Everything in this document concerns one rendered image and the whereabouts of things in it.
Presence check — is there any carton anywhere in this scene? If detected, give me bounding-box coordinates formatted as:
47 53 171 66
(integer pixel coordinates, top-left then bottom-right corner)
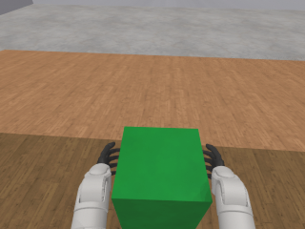
112 126 213 229

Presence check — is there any robot right forearm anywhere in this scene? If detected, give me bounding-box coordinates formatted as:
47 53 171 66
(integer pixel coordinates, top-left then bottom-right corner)
211 166 255 229

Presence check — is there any robot left forearm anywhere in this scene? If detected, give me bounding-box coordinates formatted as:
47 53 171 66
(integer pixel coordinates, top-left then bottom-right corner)
71 163 112 229

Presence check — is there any robot right hand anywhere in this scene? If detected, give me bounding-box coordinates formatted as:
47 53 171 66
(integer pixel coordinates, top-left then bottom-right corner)
202 143 225 179

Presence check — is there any robot left hand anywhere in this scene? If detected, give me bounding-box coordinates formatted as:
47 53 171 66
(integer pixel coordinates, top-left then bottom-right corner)
96 142 120 176

